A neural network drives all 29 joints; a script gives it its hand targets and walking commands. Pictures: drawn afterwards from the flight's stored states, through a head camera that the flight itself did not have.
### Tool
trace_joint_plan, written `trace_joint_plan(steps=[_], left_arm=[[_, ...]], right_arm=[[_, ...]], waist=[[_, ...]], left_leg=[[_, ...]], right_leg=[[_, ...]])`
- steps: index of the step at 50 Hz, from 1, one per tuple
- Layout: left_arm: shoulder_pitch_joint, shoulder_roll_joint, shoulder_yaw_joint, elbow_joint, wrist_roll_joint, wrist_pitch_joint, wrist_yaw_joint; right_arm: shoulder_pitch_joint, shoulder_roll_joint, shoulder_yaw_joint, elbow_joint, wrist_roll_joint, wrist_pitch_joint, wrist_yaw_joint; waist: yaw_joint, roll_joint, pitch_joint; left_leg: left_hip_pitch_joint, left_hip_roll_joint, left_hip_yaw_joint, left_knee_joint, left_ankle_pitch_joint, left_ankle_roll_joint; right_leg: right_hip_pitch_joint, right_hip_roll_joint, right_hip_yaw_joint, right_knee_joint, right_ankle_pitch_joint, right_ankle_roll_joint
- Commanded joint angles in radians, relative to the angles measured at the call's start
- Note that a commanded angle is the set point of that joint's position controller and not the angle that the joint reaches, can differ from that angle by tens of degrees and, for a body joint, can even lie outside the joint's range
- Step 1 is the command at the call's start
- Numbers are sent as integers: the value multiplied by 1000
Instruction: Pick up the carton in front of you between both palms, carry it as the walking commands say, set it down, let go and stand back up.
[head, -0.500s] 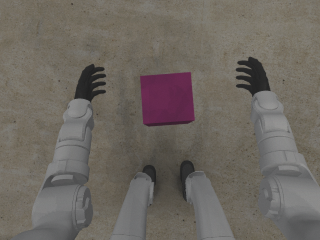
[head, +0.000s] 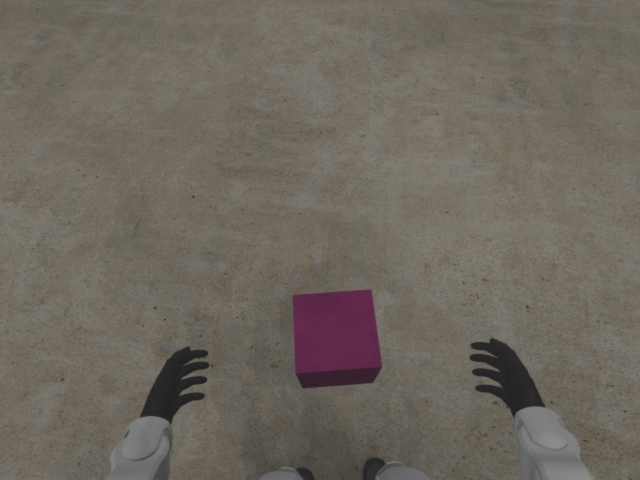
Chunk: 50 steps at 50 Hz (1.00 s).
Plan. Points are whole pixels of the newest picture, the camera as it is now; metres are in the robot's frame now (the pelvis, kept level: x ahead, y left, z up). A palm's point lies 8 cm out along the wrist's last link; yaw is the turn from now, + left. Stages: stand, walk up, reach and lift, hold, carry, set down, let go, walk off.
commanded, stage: let go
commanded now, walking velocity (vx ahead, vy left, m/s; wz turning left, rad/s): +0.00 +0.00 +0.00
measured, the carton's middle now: (335, 341) +0.43 +0.00 -0.64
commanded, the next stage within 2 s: stand in 0.58 s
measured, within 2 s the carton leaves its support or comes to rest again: neither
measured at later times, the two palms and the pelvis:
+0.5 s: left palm (148, 449) +0.16 +0.23 -0.05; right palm (549, 451) +0.16 -0.23 -0.06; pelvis +0.00 +0.00 +0.01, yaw +0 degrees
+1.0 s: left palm (107, 466) +0.14 +0.29 -0.08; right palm (596, 463) +0.15 -0.29 -0.08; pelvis +0.02 +0.00 +0.01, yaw +1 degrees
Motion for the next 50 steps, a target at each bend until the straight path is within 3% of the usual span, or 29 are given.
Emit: trace_joint_plan(steps=[1,14,26,27,29,30,33,35,40,50], left_arm=[[67,87,2,-126,-7,-13,0],[105,108,-11,-185,15,103,-20],[112,110,-3,-199,30,143,-18],[61,124,-2,-259,51,202,13],[86,114,-16,-243,38,219,33],[103,260,22,-67,17,140,64],[101,232,13,-20,44,62,63],[85,225,9,16,41,41,57],[86,252,11,97,41,17,56],[91,290,4,201,39,0,71]], right_arm=[[68,-90,-10,-134,4,-15,5],[152,-108,15,-213,7,107,41],[150,-101,6,-225,-4,143,36],[218,-127,-15,-166,-3,107,21],[193,-119,-1,-187,9,94,12],[130,-203,-4,-60,-30,75,-30],[160,-219,0,-21,-33,49,-40],[144,-224,3,6,-29,39,-39],[143,-242,6,56,-28,21,-41],[157,-288,8,132,-25,6,-57]], waist=[[-7,-9,-255],[-11,-1,90],[-10,-17,86],[-22,8,18],[-14,-23,32],[20,-99,47],[-11,-12,32],[-11,2,6],[-12,-5,-42],[-17,-16,-42]], left_leg=[[226,36,-14,-109,345,-39],[261,44,4,-218,74,-20],[322,34,9,-193,150,-19],[324,16,-1,-160,145,-19],[305,16,-7,-157,142,-9],[244,69,-32,-135,125,-49],[243,85,-62,-139,32,-34],[233,97,-81,-142,33,-24],[273,106,-89,-119,185,-21],[315,117,-101,-116,306,-15]], right_leg=[[355,-25,18,-78,299,19],[509,-21,-7,-154,98,24],[548,-20,4,-146,173,21],[592,-24,20,-123,232,5],[577,-27,32,-109,254,11],[377,-85,37,-100,127,24],[318,-87,74,-110,-23,15],[334,-83,71,-93,23,14],[365,-99,82,-79,183,1],[397,-115,95,-86,291,-11]])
